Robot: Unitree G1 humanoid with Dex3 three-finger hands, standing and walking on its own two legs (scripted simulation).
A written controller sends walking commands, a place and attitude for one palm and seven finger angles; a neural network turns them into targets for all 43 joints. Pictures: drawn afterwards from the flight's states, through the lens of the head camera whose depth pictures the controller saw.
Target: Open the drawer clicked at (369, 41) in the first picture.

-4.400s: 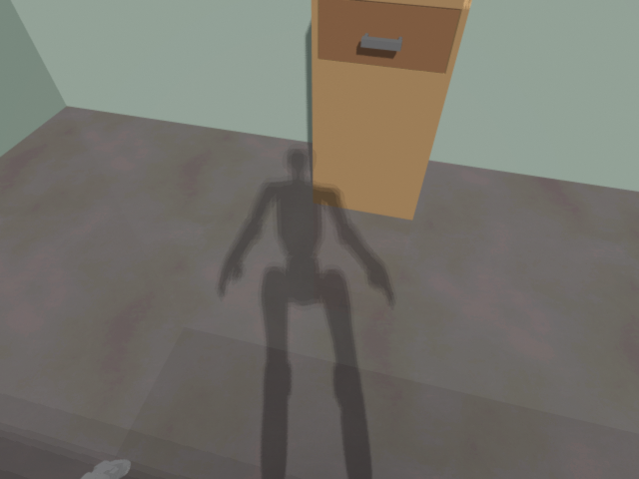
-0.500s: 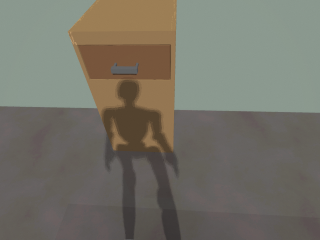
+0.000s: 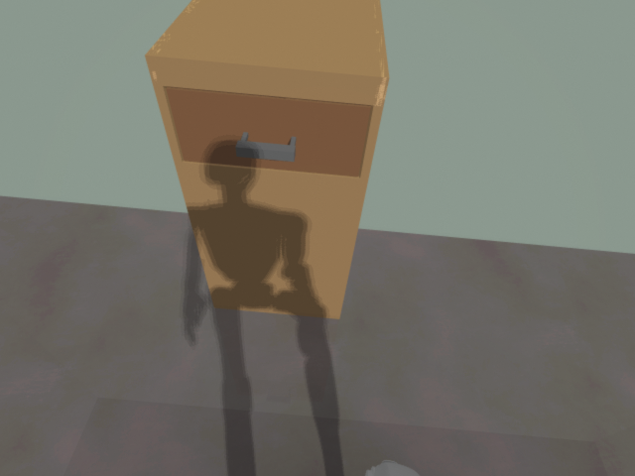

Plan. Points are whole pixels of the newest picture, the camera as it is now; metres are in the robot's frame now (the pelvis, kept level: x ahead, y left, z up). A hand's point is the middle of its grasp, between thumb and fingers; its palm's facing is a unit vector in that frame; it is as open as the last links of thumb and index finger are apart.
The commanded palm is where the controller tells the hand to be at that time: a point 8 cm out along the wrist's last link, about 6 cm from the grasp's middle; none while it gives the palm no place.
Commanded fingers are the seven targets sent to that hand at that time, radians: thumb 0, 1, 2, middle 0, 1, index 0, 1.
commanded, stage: take the last steps up to it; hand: left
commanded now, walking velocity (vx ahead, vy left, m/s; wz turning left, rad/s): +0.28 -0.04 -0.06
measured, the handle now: (267, 144) +0.74 +0.16 -0.01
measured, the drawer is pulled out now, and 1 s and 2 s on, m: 0.00 0.00 0.00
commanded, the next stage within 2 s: come to a stop and stand still in 0.34 s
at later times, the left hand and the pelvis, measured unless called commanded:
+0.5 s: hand (234, 423) +0.22 +0.14 -0.17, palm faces +0.04 -0.98 -0.21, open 7.2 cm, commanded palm none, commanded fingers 0.00 0.90 0.90 -0.20 -0.30 -0.20 -0.30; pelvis +0.16 -0.04 +0.00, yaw +0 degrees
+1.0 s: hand (235, 446) +0.19 +0.13 -0.18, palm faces +0.02 -0.96 -0.29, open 7.4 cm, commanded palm none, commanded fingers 0.00 0.90 0.90 -0.20 -0.30 -0.20 -0.30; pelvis +0.16 -0.07 -0.02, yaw -1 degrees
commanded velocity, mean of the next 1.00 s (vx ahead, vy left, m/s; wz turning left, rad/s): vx -0.01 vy -0.02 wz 0.00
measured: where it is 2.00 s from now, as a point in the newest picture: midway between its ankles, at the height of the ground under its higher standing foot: outside the picture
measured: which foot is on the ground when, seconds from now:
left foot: down 0.00-0.22, up 0.24-0.56, down 0.58-0.98, up 1.00-1.00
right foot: up 0.00-0.18, down 0.20-0.64, up 0.66-0.94, down 0.96-1.00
